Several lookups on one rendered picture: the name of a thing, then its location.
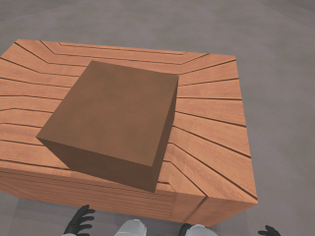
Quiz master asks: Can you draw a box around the right robot thigh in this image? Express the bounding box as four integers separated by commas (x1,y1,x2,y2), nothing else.
185,226,218,236

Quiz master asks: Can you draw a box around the robot left hand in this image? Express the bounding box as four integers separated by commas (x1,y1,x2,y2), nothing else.
63,205,95,236

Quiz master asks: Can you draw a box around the carton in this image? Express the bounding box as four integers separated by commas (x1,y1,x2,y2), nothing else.
36,60,179,193

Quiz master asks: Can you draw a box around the robot right foot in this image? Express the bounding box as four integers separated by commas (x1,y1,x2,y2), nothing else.
178,223,192,236

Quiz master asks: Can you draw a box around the robot right hand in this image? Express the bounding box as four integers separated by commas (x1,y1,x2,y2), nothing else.
258,225,281,236

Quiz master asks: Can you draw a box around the pedestal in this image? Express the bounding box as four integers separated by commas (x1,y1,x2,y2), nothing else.
0,39,258,227

